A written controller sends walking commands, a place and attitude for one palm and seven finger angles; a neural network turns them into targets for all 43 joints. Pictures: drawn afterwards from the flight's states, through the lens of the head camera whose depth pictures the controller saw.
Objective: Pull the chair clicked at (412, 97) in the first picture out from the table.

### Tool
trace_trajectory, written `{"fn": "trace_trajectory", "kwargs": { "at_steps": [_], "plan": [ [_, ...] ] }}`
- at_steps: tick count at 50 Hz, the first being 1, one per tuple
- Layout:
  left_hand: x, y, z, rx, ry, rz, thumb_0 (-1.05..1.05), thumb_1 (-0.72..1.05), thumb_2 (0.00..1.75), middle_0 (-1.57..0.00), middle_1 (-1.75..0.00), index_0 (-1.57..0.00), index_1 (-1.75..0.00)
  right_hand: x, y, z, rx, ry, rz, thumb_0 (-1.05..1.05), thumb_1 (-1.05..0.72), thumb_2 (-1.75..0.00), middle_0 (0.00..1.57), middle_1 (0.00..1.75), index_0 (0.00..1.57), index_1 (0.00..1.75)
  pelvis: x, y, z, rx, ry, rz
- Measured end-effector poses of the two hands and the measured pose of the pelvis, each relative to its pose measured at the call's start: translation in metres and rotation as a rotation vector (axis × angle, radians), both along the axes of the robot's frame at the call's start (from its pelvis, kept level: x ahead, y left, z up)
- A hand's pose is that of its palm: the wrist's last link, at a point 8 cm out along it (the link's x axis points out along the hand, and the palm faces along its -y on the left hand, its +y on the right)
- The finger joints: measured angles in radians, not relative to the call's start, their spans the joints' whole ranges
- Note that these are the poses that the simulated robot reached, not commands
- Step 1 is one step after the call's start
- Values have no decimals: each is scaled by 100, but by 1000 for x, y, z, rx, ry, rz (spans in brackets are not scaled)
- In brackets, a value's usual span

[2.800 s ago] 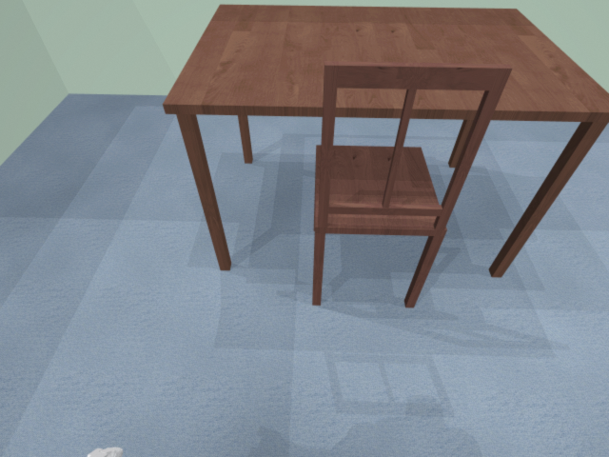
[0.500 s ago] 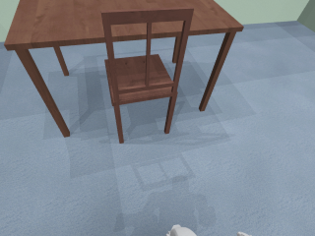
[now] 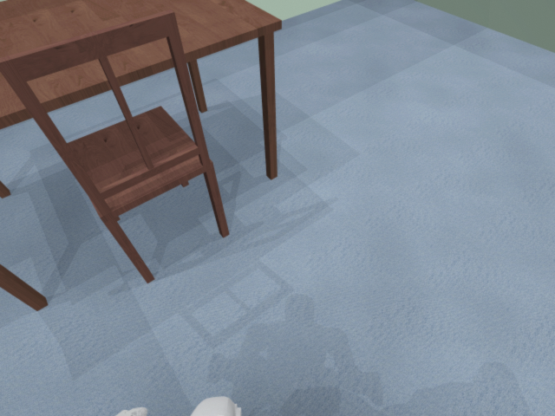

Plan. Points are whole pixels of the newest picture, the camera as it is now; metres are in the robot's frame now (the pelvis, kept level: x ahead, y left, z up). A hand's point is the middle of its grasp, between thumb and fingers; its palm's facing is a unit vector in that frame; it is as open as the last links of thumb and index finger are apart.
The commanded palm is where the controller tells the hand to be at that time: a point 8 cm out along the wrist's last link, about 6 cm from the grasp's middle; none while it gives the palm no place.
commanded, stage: walk to a spot facing it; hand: left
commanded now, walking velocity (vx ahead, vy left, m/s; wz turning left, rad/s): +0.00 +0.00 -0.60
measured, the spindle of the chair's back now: (129, 120) +0.79 +0.44 -0.07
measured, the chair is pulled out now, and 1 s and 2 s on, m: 0.00 0.00 0.00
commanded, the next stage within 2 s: turn to face it in 1.22 s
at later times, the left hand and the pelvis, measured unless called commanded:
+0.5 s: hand out of the picture +0.14 +0.22 -0.16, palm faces -0.26 -0.95 -0.16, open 7.4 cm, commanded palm none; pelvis +0.03 +0.03 +0.01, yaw -19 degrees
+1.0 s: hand (297, 303) +0.34 -0.01 -0.15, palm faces -0.52 -0.83 -0.22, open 7.3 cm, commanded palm none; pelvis +0.15 -0.12 +0.00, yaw -33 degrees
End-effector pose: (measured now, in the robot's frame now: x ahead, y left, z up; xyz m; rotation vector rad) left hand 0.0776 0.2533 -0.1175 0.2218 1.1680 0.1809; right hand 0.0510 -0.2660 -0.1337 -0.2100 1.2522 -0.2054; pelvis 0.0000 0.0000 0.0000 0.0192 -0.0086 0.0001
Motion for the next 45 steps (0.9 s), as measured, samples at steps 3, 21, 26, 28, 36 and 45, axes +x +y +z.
{"fn": "trace_trajectory", "kwargs": {
  "at_steps": [3, 21, 26, 28, 36, 45],
  "plan": [
    [0, -3, -4, -18, 23, -34, 0, 90, 89, -20, -29, -21, -30, 3, 3, 6, -4, -44, -28, 0, -91, -90, 20, 30, 20, 30, -2, 3, 1, -1, 4, -42],
    [45, 30, -19, -98, 80, -213, 1, 91, 89, -20, -29, -20, -30, -69, 65, 35, -47, -49, -239, 0, -90, -90, 20, 30, 20, 30, 19, 41, 11, -54, 5, -273],
    [79, 10, -19, -91, 117, -296, 1, 91, 89, -20, -29, -20, -30, -107, 77, 28, -12, 41, -363, 0, -90, -90, 20, 30, 20, 30, 37, 31, 11, -43, 8, -345],
    [97, -6, -19, -91, 128, -340, 1, 91, 89, -20, -29, -20, -30, -122, 82, 24, 9, 84, -415, 0, -90, -90, 20, 30, 20, 30, 45, 24, 9, -37, 9, -374],
    [206, -120, -23, -103, 61, -561, 1, 91, 90, -20, -29, -20, -30, -166, 92, 5, 131, 286, -605, 0, -90, -90, 20, 30, 20, 30, 84, -26, -6, -15, 18, -481],
    [279, -216, -18, -95, -91, -625, 0, 91, 89, -20, -29, -20, -30, -100, 5, -19, 134, 201, -666, 1, -90, -90, 20, 30, 20, 30, 126, -97, -16, -17, -15, -547]
  ]
}}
